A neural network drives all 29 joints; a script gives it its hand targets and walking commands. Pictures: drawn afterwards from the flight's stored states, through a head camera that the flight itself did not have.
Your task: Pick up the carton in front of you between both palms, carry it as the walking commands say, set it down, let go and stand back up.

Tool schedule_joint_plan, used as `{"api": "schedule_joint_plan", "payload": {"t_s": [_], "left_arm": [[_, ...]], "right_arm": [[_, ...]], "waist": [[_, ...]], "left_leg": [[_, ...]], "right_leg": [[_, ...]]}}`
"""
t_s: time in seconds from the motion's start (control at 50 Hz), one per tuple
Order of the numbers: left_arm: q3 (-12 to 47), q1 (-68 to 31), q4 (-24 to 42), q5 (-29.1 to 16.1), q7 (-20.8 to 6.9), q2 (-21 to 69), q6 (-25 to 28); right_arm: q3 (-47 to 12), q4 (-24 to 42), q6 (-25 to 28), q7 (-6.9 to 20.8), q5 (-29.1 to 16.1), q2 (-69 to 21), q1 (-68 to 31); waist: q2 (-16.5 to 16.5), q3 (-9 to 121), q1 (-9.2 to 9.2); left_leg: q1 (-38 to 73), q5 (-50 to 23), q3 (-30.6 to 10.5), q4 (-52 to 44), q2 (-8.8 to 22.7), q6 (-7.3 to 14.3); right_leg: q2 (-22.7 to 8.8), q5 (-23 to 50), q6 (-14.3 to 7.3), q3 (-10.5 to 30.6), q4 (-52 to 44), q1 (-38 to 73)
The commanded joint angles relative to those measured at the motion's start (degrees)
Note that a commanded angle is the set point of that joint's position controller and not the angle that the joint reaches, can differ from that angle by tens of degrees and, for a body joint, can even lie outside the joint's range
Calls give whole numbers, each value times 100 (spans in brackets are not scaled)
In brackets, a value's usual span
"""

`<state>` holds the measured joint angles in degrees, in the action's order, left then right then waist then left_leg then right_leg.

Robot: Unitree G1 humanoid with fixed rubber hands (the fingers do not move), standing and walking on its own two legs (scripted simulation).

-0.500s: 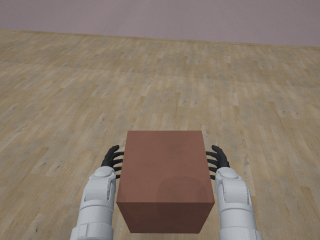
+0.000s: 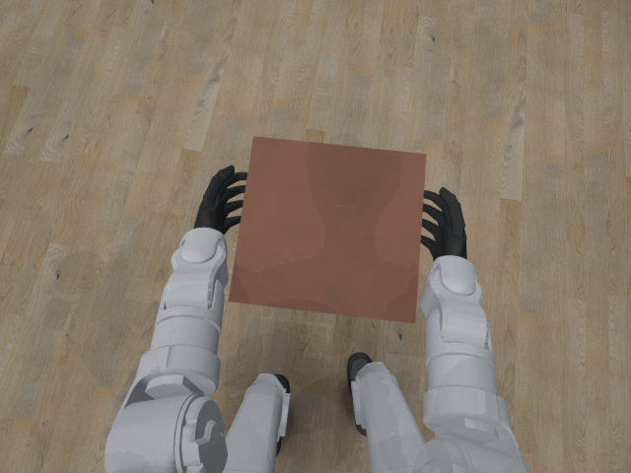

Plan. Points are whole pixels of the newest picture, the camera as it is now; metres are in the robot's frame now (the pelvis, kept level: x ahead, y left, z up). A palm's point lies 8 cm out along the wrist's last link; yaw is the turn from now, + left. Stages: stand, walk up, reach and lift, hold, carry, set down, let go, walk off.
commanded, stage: set down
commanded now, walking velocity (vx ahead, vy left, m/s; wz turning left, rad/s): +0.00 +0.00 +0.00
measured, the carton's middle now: (328, 243) +0.41 -0.02 -0.16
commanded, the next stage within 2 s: none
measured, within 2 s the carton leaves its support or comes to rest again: rests again in 1.84 s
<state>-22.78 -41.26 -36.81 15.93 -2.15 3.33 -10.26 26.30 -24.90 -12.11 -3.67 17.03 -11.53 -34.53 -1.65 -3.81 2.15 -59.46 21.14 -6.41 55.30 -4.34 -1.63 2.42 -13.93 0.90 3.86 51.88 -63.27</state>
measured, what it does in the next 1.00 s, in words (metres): lowers itself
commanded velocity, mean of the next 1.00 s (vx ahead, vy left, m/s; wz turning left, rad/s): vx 0.00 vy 0.00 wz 0.00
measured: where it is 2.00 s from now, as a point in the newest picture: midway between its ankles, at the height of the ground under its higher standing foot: (318, 420)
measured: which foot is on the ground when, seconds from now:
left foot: down 0.00-1.00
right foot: down 0.00-1.00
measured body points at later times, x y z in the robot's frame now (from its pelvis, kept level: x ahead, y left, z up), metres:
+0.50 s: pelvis -0.01 +0.02 -0.12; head +0.27 +0.00 +0.24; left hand +0.49 +0.10 -0.22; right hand +0.43 -0.20 -0.22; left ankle +0.04 +0.13 -0.67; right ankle +0.09 -0.12 -0.67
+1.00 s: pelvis -0.04 +0.01 -0.23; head +0.30 -0.01 +0.06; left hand +0.54 +0.07 -0.36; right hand +0.45 -0.22 -0.37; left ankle +0.04 +0.13 -0.67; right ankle +0.09 -0.12 -0.67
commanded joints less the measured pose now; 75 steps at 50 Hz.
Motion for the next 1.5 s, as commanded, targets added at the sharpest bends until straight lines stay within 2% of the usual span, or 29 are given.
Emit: {"api": "schedule_joint_plan", "payload": {"t_s": [0.0,0.06,0.14,0.28,0.38,0.52,0.78,0.96,1.24,1.28,1.38,1.48], "left_arm": [[3407,-3060,238,-855,-1101,5315,229],[3466,-3049,126,-903,-1103,5549,-15],[3164,-3130,-253,-777,-1136,5670,-335],[2765,-3552,-589,-674,-965,5427,-371],[2844,-4053,-623,-785,-752,5204,-230],[2983,-4852,-614,-1004,-556,4923,-224],[2532,-6099,-1268,-1103,-544,4229,-420],[2380,-6880,-1689,-1228,-469,3634,-423],[2991,-7858,-1912,-1831,-302,3026,-325],[3080,-7971,-1852,-1898,-295,2992,-318],[3537,-8096,-1614,-2176,-227,3248,-225],[3505,-7739,-1780,-2120,-213,3426,-193]], "right_arm": [[-3867,41,248,1097,-786,-4895,-3582],[-3800,-110,28,1287,-811,-4866,-3556],[-3363,-495,-286,1563,-678,-4787,-3596],[-2766,-921,-366,1756,-598,-4505,-3964],[-2659,-989,-268,1693,-742,-4316,-4349],[-2692,-840,-310,1503,-996,-4100,-5084],[-2333,-879,-535,1215,-1108,-3685,-6454],[-1965,-915,-501,1158,-1133,-3097,-7304],[-1848,-939,-333,1253,-1598,-2269,-8261],[-1835,-860,-317,1296,-1712,-2212,-8467],[-1765,-884,-234,1338,-1860,-2062,-8358],[-1577,-1236,-212,1444,-1775,-2062,-7998]], "waist": [[25,6649,80],[-64,6540,212],[-187,5942,358],[-327,5847,475],[-389,6345,556],[-375,7061,662],[-273,6956,850],[-379,6663,1052],[-670,6523,1446],[-874,6336,1548],[-1316,6450,1757],[-1441,6055,1771]], "left_leg": [[332,-1837,480,-24,-523,46],[187,-1711,461,255,-522,-2],[-206,-1263,440,483,-507,-20],[-861,-1344,431,1041,-545,-58],[-1226,-1422,510,1594,-605,-99],[-1885,-1015,711,2374,-734,-102],[-3380,-65,980,3472,-857,0],[-3897,244,1029,4111,-827,47],[-3749,-192,966,5190,-668,70],[-3628,-363,920,5341,-636,83],[-3224,-1121,823,5627,-594,48],[-3325,-1362,712,5714,-578,28]], "right_leg": [[430,2765,160,-212,726,4088],[493,2153,138,-393,937,2944],[531,1375,82,-576,1185,1602],[544,1303,93,-660,1812,306],[556,1420,167,-703,2328,-232],[567,1346,280,-770,2998,-468],[519,863,397,-883,3934,-804],[431,704,398,-962,4547,-1207],[253,1181,374,-1062,5610,-1712],[237,1178,353,-1055,5682,-2186],[230,1711,263,-1017,5901,-2343],[220,1650,238,-1019,6032,-2806]]}}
